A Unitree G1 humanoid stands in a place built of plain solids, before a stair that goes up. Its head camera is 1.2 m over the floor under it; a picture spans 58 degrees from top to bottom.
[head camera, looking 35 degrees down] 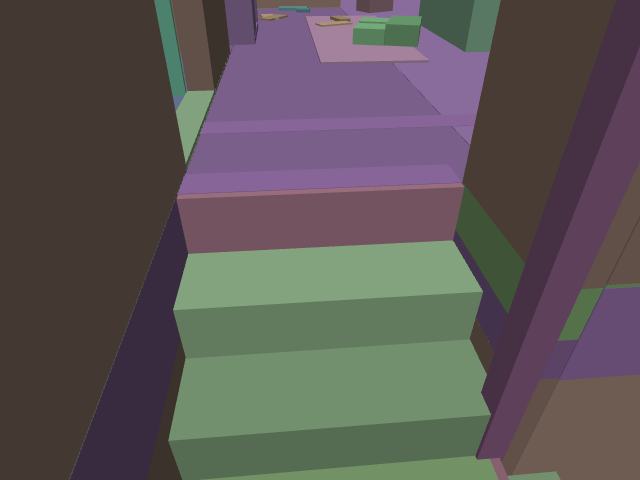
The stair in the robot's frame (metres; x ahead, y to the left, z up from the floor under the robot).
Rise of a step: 0.20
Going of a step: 0.25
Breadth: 0.85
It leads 5 degrees to the left of straight ahead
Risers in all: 3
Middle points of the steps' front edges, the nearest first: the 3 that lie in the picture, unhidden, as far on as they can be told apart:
0.62 -0.05 0.20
0.87 -0.03 0.39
1.12 -0.01 0.59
